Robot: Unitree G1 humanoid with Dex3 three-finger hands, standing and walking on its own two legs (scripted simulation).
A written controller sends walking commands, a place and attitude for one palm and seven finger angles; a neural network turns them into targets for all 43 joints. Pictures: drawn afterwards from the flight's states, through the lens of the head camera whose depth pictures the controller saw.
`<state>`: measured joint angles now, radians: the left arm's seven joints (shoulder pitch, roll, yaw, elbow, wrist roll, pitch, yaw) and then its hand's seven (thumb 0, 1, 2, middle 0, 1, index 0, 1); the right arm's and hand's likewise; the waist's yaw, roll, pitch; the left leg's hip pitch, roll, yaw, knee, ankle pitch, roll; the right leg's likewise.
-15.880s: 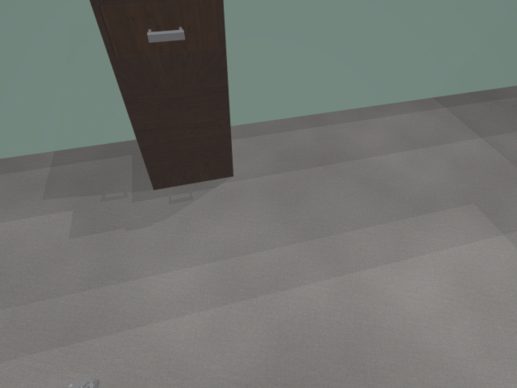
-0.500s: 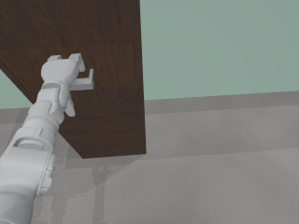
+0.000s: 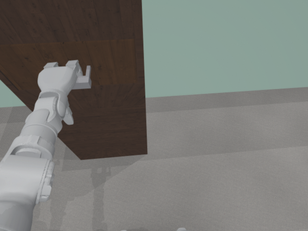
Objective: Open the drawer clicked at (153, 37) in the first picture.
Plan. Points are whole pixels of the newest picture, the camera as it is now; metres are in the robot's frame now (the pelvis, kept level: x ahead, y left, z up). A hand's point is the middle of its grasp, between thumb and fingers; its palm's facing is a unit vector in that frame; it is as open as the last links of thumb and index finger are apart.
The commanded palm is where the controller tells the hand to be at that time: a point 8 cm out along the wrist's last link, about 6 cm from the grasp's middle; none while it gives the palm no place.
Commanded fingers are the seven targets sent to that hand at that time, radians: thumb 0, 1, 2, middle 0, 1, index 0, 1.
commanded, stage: lower the fingers behind the handle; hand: left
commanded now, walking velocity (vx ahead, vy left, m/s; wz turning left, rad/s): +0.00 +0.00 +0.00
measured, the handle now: (68, 76) +0.54 +0.22 +0.06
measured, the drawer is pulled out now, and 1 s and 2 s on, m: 0.00 0.00 0.02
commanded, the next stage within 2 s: close the thumb around the handle in 0.56 s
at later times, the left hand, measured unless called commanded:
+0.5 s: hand (68, 95) +0.48 +0.22 +0.04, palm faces -0.05 -0.03 -1.00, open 13.8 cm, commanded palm +0.47 +0.21 +0.09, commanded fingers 0.00 -0.50 0.30 -0.30 -1.20 -0.30 -1.20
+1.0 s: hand (66, 95) +0.48 +0.22 +0.04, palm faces -0.06 -0.02 -1.00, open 10.6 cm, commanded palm +0.47 +0.22 +0.09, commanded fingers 0.00 0.51 0.73 -0.37 -1.31 -0.37 -1.31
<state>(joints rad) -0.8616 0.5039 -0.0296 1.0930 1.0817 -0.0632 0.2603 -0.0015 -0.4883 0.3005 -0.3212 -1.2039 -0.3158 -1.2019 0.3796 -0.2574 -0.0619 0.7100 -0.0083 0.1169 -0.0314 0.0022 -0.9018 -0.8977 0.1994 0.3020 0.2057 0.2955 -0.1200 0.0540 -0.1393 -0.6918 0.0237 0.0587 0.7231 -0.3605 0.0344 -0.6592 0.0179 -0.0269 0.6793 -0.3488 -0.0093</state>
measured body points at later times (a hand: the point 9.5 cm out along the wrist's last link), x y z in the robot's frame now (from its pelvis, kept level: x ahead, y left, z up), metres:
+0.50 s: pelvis -0.01 +0.01 -0.01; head +0.09 +0.01 +0.44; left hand +0.48 +0.22 +0.09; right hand +0.00 -0.26 -0.13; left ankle -0.02 +0.10 -0.71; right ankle -0.03 -0.12 -0.71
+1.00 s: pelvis -0.01 +0.00 -0.01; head +0.09 +0.00 +0.43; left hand +0.48 +0.22 +0.09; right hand -0.02 -0.27 -0.13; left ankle -0.02 +0.10 -0.71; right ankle -0.03 -0.12 -0.71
